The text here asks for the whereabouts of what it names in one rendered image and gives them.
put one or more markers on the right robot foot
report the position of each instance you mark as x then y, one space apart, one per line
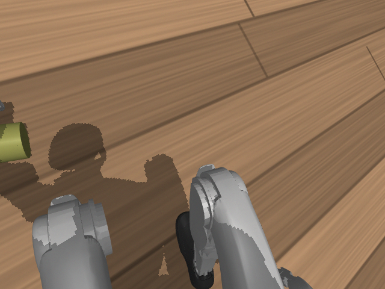
186 245

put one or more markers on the bottle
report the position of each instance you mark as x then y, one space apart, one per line
14 142

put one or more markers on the right robot hand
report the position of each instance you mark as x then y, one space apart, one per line
292 282

